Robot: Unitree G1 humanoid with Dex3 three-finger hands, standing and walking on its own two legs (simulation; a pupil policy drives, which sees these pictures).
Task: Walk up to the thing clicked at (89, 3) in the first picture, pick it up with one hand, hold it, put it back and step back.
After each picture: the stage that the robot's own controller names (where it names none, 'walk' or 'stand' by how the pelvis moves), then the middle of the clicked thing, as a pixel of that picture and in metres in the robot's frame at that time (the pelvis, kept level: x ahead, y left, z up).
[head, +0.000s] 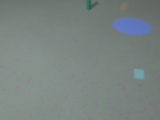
stand; (88, 1) +2.33 -0.03 -0.66
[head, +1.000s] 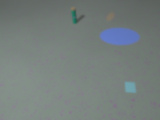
walk; (74, 15) +2.17 +0.32 -0.64
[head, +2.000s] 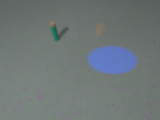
walk; (54, 32) +1.54 +0.49 -0.65
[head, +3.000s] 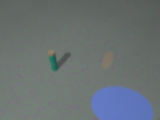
walk; (53, 60) +1.07 +0.39 -0.64
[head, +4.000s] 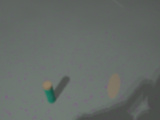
walk; (49, 92) +0.68 +0.30 -0.63
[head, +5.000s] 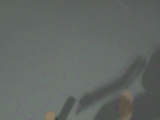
stand; out of the picture +0.42 +0.27 -0.63
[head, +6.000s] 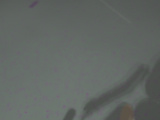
stand; out of the picture +0.39 +0.26 -0.66
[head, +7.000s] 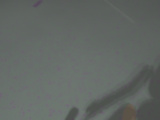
stand; out of the picture +0.41 +0.25 -0.66
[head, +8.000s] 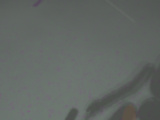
stand; out of the picture +0.39 +0.26 -0.66
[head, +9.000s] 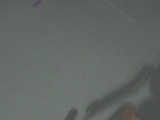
stand; out of the picture +0.39 +0.26 -0.66
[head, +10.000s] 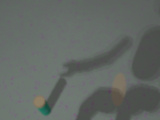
go down; (43, 106) +0.42 +0.26 -0.57
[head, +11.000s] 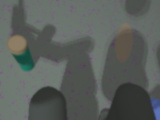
go down; (23, 56) +0.49 +0.27 -0.26
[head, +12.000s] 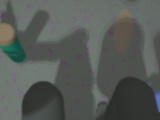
close in; (12, 46) +0.48 +0.28 -0.23
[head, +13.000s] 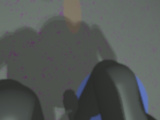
close; out of the picture +0.47 +0.32 -0.16
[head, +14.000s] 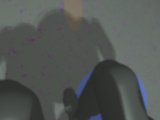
lift; out of the picture +0.44 +0.31 -0.16
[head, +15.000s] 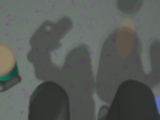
lift; (4, 68) +0.34 +0.27 -0.06
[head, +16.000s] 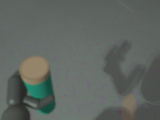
hold; (41, 90) +0.31 +0.16 +0.06
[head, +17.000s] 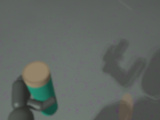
hold; (43, 93) +0.32 +0.16 +0.02
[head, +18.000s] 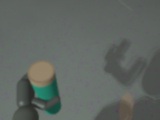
crouch; (47, 92) +0.32 +0.15 +0.02
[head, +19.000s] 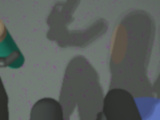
crouch; (4, 48) +0.46 +0.24 -0.05
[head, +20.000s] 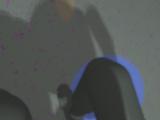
lower; out of the picture +0.47 +0.29 -0.18
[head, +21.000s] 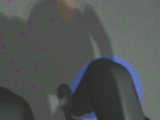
lower; out of the picture +0.47 +0.31 -0.17
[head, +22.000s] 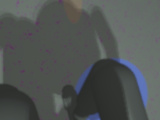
lower; out of the picture +0.46 +0.30 -0.17
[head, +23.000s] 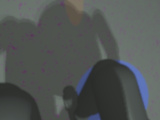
lower; out of the picture +0.45 +0.30 -0.17
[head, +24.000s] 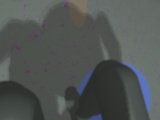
loosen; out of the picture +0.44 +0.28 -0.17
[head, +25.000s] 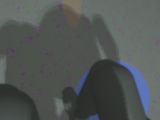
withdraw; out of the picture +0.45 +0.29 -0.17
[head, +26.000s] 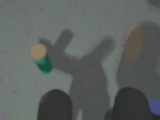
walk; (42, 60) +0.48 +0.22 -0.31
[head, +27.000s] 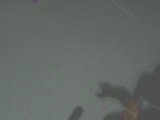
stand; out of the picture +0.39 +0.20 -0.60
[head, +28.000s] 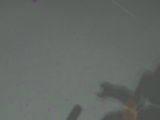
stand; out of the picture +0.40 +0.21 -0.60
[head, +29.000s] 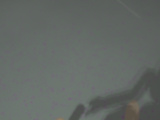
stand; out of the picture +0.40 +0.20 -0.63
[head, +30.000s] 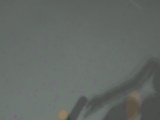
walk; out of the picture +0.43 +0.20 -0.65
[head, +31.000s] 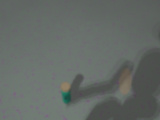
walk; (66, 93) +0.58 +0.14 -0.64
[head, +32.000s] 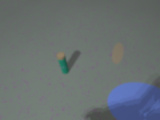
walk; (63, 63) +0.89 +0.30 -0.63
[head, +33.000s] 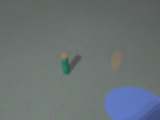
stand; (65, 64) +1.01 +0.23 -0.64
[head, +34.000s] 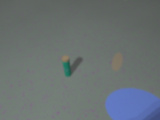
stand; (66, 66) +1.02 +0.23 -0.66
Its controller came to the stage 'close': yes
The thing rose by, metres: 0.68
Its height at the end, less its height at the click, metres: +0.00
